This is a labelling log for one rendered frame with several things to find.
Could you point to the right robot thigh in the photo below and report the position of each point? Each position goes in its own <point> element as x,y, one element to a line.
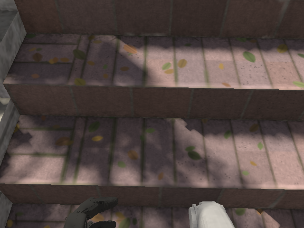
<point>208,214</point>

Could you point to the robot left hand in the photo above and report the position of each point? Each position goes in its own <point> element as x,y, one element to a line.
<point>89,209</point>

